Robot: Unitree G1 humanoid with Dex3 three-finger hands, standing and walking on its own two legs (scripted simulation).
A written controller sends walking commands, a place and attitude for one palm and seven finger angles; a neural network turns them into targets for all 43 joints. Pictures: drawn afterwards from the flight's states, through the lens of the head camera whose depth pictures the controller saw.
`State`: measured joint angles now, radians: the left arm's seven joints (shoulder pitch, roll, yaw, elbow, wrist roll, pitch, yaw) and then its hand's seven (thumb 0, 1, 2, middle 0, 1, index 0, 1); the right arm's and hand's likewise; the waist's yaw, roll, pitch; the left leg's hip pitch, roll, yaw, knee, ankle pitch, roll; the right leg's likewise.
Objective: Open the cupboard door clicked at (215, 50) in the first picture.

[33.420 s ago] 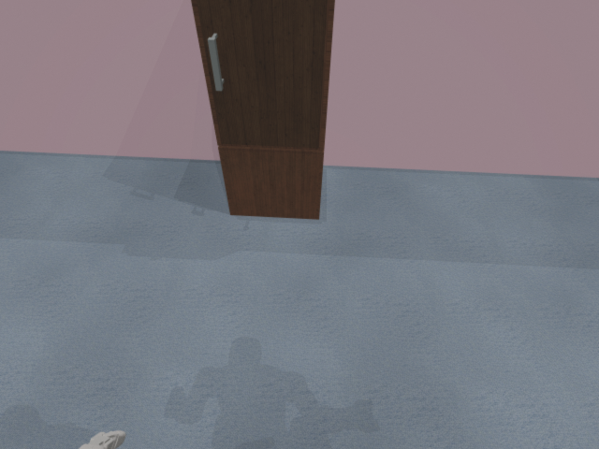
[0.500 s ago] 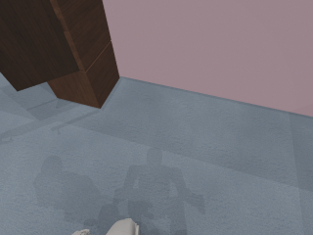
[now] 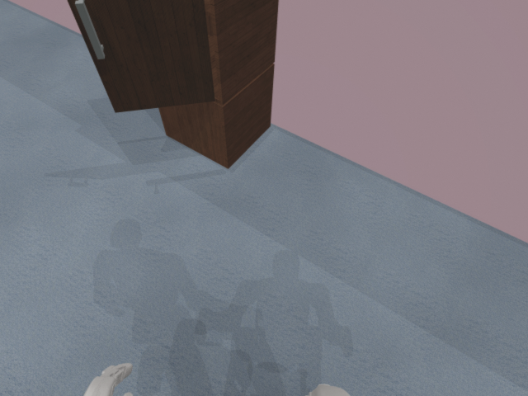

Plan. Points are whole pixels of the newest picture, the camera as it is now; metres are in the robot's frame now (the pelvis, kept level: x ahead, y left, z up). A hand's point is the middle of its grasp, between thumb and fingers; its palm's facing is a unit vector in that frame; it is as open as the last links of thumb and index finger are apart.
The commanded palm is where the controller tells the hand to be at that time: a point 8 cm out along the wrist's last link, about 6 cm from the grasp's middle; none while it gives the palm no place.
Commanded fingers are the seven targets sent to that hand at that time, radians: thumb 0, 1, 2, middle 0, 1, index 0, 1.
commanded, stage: turn to face it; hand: left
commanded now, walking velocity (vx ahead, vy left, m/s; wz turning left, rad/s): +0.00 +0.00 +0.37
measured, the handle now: (91, 28) +1.04 +0.57 -0.02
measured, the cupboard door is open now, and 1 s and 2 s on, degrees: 47 47 47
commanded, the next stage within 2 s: take the last steps up to it in 0.24 s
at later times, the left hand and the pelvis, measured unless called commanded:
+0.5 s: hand out of the picture -0.02 +0.16 -0.17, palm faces +0.28 -0.93 -0.21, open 7.3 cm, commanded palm none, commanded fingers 0.00 0.90 0.90 -0.20 -0.30 -0.20 -0.30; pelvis +0.01 -0.03 +0.00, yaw +13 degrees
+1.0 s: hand (131, 367) +0.18 +0.24 -0.16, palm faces +0.23 -0.96 -0.16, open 7.3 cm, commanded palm none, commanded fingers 0.00 0.90 0.90 -0.20 -0.30 -0.20 -0.30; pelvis +0.11 +0.05 +0.00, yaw +15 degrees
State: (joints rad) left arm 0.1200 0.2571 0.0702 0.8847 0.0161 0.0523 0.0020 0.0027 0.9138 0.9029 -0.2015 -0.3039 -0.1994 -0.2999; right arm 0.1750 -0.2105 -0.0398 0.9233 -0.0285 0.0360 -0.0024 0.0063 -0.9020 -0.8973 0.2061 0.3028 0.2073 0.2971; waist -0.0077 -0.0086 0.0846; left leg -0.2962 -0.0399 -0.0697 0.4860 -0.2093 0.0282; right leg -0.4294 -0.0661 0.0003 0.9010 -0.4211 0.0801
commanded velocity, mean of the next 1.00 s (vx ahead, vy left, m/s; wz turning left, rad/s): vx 0.20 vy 0.05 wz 0.14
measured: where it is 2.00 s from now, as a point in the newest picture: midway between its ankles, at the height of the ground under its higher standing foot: (223, 308)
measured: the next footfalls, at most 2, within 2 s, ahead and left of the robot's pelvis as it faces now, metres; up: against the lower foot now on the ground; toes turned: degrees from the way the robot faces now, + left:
right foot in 0.10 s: +0.03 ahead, -0.14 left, +0.00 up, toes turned +1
left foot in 0.56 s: +0.02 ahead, +0.09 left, +0.00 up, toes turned +18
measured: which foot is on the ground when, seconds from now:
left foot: down 0.00-0.10, up 0.12-0.54, down 0.56-1.00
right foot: up 0.00-0.08, down 0.10-0.56, up 0.58-1.00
